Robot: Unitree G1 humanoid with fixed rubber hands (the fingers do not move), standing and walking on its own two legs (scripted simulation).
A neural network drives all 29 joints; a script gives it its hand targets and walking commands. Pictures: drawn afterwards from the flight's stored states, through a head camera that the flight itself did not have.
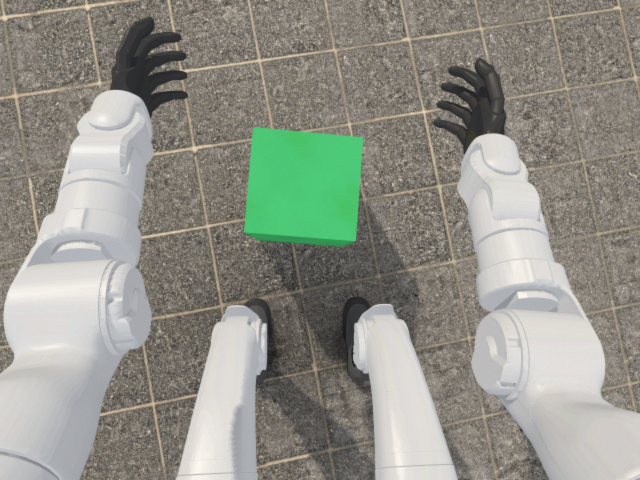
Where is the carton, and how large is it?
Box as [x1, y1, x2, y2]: [244, 127, 362, 246]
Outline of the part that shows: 253,127 244,232 260,240 341,246 354,241 356,231 362,137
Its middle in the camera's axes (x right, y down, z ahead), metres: -0.04 -0.11 +0.85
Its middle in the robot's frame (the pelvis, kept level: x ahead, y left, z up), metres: +0.48 +0.01 -0.50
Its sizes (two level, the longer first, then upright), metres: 0.210 0.200 0.250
